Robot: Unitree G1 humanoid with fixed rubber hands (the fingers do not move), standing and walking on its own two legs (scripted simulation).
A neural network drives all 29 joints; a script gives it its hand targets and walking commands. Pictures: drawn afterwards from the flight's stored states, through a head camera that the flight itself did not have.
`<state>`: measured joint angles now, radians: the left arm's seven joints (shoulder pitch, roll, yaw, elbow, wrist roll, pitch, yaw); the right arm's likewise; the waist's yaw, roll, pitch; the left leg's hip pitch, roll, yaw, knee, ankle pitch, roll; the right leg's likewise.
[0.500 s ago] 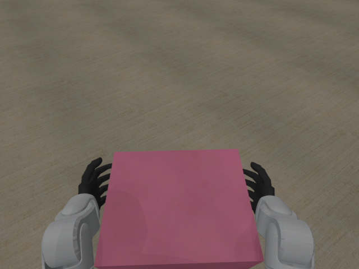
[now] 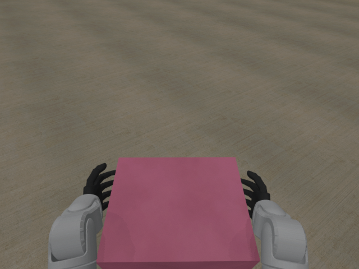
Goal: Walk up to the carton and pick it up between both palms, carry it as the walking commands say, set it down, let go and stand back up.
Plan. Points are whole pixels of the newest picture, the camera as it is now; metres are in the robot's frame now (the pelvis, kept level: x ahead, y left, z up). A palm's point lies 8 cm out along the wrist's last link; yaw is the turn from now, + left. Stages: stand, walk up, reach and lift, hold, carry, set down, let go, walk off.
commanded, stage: carry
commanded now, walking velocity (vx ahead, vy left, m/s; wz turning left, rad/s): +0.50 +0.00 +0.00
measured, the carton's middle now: (177, 227) +0.24 +0.00 +0.00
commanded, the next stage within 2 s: none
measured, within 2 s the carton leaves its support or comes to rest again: neither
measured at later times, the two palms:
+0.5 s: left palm (112, 135) +0.46 +0.18 +0.08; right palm (236, 143) +0.44 -0.16 +0.07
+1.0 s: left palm (130, 99) +0.64 +0.16 +0.08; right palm (229, 105) +0.64 -0.17 +0.06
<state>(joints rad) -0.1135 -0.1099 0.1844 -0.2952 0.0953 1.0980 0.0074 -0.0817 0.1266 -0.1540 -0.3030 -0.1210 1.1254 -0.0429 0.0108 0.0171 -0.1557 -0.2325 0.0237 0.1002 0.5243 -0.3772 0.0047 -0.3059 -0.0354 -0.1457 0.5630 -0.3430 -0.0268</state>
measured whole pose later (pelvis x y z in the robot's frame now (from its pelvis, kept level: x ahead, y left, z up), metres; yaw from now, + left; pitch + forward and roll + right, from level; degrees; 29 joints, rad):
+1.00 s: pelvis +0.38 -0.01 +0.00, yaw +2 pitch +5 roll -1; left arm -0.12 -0.13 0.18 -0.25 0.12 1.05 0.00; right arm -0.09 0.12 -0.17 -0.28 -0.13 1.11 -0.02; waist -0.01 0.07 -0.13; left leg -0.12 0.05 0.11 0.49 -0.44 -0.01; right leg -0.39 -0.02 -0.16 0.53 -0.23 -0.03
